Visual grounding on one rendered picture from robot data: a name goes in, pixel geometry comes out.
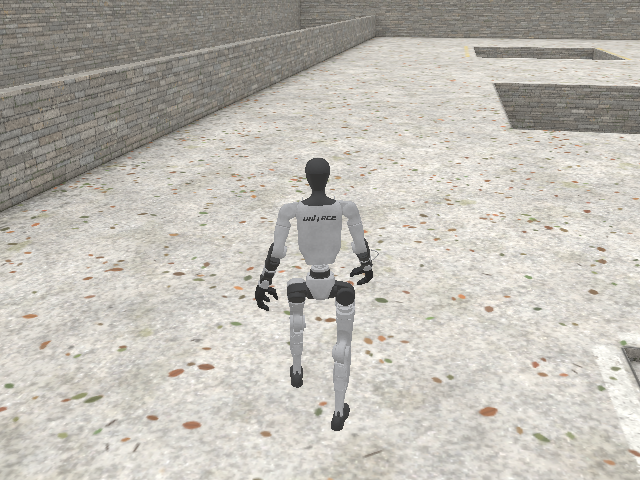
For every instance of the robot right upper arm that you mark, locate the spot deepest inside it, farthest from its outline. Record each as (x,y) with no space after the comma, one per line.
(350,210)

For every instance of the right robot hand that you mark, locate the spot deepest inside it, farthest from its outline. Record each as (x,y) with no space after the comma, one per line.
(359,270)

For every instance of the left robot forearm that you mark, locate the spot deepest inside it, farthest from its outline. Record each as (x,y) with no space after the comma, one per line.
(269,270)

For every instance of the robot left upper arm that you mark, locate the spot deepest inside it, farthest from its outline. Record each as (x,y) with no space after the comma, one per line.
(286,212)

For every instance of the left robot hand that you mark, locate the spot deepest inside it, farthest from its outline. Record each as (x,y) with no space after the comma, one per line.
(260,296)

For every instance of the right robot forearm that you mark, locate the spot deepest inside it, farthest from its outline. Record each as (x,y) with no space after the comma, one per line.
(365,258)

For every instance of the robot left foot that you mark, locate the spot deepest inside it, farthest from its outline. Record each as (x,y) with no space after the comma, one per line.
(296,380)

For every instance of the right robot thigh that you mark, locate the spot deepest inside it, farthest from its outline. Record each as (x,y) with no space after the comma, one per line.
(345,311)

